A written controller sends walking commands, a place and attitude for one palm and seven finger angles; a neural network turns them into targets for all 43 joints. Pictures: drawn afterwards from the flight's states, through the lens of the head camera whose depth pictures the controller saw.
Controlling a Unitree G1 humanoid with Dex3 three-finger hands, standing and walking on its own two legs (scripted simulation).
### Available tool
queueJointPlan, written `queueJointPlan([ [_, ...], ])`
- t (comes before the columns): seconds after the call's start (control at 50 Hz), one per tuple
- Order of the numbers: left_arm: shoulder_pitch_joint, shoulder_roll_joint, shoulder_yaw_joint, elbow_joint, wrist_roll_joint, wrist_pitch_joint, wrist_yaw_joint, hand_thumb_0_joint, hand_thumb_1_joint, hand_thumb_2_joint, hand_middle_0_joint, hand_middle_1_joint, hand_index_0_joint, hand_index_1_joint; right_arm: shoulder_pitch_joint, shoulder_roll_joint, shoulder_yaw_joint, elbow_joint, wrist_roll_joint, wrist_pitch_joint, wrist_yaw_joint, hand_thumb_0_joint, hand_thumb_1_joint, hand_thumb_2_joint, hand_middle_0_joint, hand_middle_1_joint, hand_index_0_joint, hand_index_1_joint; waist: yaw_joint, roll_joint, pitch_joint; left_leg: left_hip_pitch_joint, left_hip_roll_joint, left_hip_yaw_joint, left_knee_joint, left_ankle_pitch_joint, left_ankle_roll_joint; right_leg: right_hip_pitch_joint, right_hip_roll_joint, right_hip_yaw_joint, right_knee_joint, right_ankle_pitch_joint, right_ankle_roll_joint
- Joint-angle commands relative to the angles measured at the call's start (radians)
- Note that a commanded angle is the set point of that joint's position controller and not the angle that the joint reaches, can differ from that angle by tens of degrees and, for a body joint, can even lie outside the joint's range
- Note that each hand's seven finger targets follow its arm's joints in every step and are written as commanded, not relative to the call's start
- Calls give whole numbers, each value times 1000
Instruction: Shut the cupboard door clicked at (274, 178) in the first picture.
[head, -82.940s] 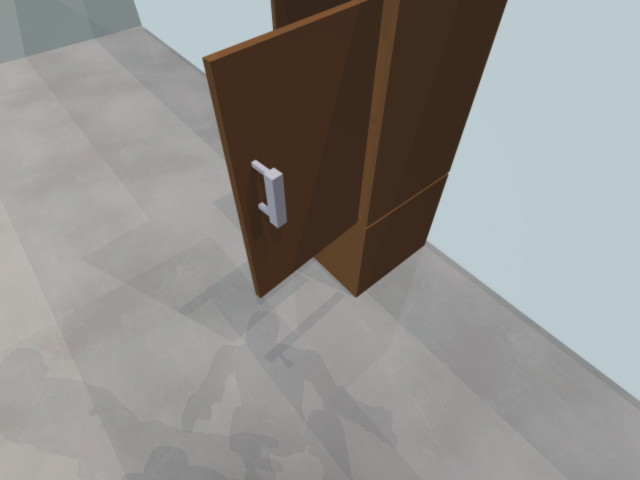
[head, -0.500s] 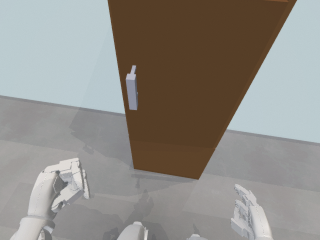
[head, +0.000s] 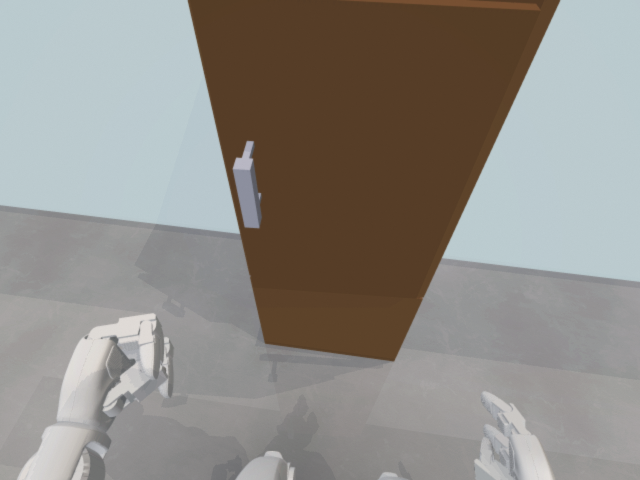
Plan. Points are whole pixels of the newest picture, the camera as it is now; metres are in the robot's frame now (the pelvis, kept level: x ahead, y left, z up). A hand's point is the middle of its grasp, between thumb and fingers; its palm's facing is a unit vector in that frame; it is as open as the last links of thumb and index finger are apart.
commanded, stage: raise the hand and make a fist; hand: left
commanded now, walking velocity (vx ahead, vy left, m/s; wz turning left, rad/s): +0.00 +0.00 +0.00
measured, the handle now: (251, 185) +0.50 +0.14 +0.07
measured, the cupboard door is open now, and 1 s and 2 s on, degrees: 4 4 4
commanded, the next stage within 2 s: bring the fist close to the handle in 0.12 s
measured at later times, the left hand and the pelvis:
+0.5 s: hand (197, 338) +0.26 +0.16 +0.07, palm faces -0.04 -1.00 -0.02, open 3.1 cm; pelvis +0.00 -0.01 +0.00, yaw +0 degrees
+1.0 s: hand (250, 267) +0.36 +0.12 +0.07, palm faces -0.04 -1.00 -0.02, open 3.1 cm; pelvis +0.00 +0.00 +0.00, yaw -1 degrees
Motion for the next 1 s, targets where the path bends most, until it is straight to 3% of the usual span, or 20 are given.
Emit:
queueJointPlan([
  [0.0, -62, 127, 76, -216, -20, -83, 0, 0, 900, 900, -1300, -1500, -1300, -1500, -61, -120, -59, -157, -2, -56, -4, 0, -900, -900, 200, 300, 200, 300, -3, 2, -162, 145, -10, -36, -161, 159, -9, 58, 17, 43, -152, 165, -8],
  [0.2, -61, 123, 74, -213, -25, -78, -8, 0, 900, 900, -1300, -1500, -1300, -1500, -61, -115, -58, -155, -1, -51, -6, 0, -900, -900, 200, 300, 200, 300, -5, 6, -166, 140, -12, -28, -145, 182, -7, 66, 15, 56, -153, 198, -4],
  [0.24, -153, 132, 68, -199, -20, -83, -6, 0, 900, 900, -1300, -1500, -1300, -1500, -59, -121, -55, -140, -2, -52, -11, 0, -900, -900, 200, 300, 200, 300, -22, -10, -145, 118, -9, -32, -130, 161, -5, 43, 16, 63, -154, 165, -4],
  [0.26, -183, 97, 31, -194, -19, -85, -9, 0, 900, 900, -1300, -1500, -1300, -1500, -68, -118, -53, -143, -1, -57, -9, 0, -900, -900, 200, 300, 200, 300, -28, 0, -139, 120, -10, -32, -128, 148, -5, 27, 12, 67, -155, 152, -2],
  [0.34, -267, 100, 13, -162, -2, -70, 4, 0, 900, 900, -1300, -1500, -1300, -1500, -59, -124, -54, -130, -1, -60, -13, 0, -900, -900, 200, 300, 200, 300, -32, -12, -170, 128, -8, -38, -127, 142, 0, 26, 14, 64, -152, 145, -3],
  [0.4, -299, 89, 5, -132, 15, -52, 20, 0, 900, 900, -1300, -1500, -1300, -1500, -64, -118, -54, -128, 1, -55, -10, 0, -900, -900, 200, 300, 200, 300, -18, -2, -198, 151, -8, -36, -144, 162, -3, 44, 11, 59, -148, 173, -5],
  [0.44, -310, 114, 27, -109, 22, -32, 36, 0, 900, 900, -1300, -1500, -1300, -1500, -59, -121, -51, -125, 0, -44, -7, 0, -900, -900, 200, 300, 200, 300, -8, 7, -207, 150, -10, -34, -151, 179, -3, 71, 12, 61, -151, 191, -7],
  [0.5, -406, 83, 4, -77, 39, -24, 63, 0, 900, 900, -1300, -1500, -1300, -1500, -65, -113, -50, -115, -1, -32, -4, 0, -900, -900, 200, 300, 200, 300, -22, -7, -209, 164, -8, -28, -156, 181, -4, 61, 8, 57, -154, 204, -1],
  [0.52, -429, 78, -4, -68, 39, -25, 69, 0, 900, 900, -1300, -1500, -1300, -1500, -68, -113, -49, -113, 0, -32, -1, 0, -900, -900, 200, 300, 200, 300, -22, 5, -197, 166, -9, -29, -160, 176, -5, 57, 8, 59, -159, 200, -3],
  [0.54, -426, 105, 29, -52, 40, -26, 79, 0, 900, 900, -1300, -1500, -1300, -1500, -63, -117, -52, -109, -2, -28, -1, 0, -900, -900, 200, 300, 200, 300, -11, -13, -209, 165, -7, -31, -164, 189, -5, 76, 10, 56, -156, 209, -6],
  [0.62, -473, 45, -36, -10, 61, -34, 96, 0, 900, 900, -1300, -1500, -1300, -1500, -62, -112, -53, -103, -2, -17, 11, 0, -900, -900, 200, 300, 200, 300, -18, 11, -217, 202, -5, -27, -177, 214, -9, 66, 8, 46, -150, 246, -7],
  [0.7, -584, 41, -43, 67, 80, -40, 119, 0, 900, 900, -1300, -1500, -1300, -1500, -55, -117, -57, -85, -3, -2, 14, 0, -900, -900, 200, 300, 200, 300, -33, -39, -203, 188, -1, -30, -179, 193, -9, 50, 7, 47, -155, 228, -4],
  [0.72, -618, 20, -67, 65, 87, -44, 124, 0, 900, 900, -1300, -1500, -1300, -1500, -60, -116, -57, -83, -4, 1, 17, 0, -900, -900, 200, 300, 200, 300, -35, -3, -210, 204, -2, -30, -183, 191, -10, 37, 6, 44, -152, 222, -6],
  [0.78, -713, 10, -83, 88, 103, -54, 155, 0, 900, 900, -1300, -1500, -1300, -1500, -52, -116, -59, -70, -6, 9, 19, 0, -900, -900, 200, 300, 200, 300, -42, -4, -251, 228, 0, -33, -179, 210, -10, 42, 5, 44, -146, 240, -7],
  [0.84, -771, 42, -46, 158, 114, -61, 180, 0, 900, 900, -1300, -1500, -1300, -1500, -42, -122, -62, -53, -10, 23, 20, 0, -900, -900, 200, 300, 200, 300, -39, -35, -265, 221, 0, -32, -176, 222, -9, 50, 8, 47, -145, 254, -7],
  [0.9, -873, 21, -63, 221, 124, -68, 193, 0, 900, 900, -1300, -1500, -1300, -1500, -41, -117, -61, -37, -10, 35, 24, 0, -900, -900, 200, 300, 200, 300, -48, -16, -275, 227, 0, -24, -175, 224, -12, 43, 4, 52, -145, 267, -6],
  [0.94, -871, 32, -42, 262, 126, -68, 202, 0, 900, 900, -1300, -1500, -1300, -1500, -27, -121, -65, -33, -11, 43, 27, 0, -900, -900, 200, 300, 200, 300, -36, -16, -304, 236, -1, -24, -174, 254, -13, 63, 9, 51, -140, 295, -9],
  [0.98, -926, 1, -67, 299, 131, -71, 206, 0, 900, 900, -1300, -1500, -1300, -1500, -22, -116, -67, -23, -12, 50, 32, 0, -900, -900, 200, 300, 200, 300, -51, -13, -311, 251, 2, -22, -170, 275, -15, 50, 7, 49, -137, 323, -6],
])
